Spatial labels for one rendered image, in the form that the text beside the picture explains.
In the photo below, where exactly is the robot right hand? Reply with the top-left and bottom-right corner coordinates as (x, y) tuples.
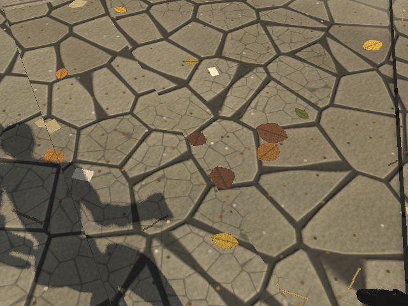
(356, 289), (408, 306)

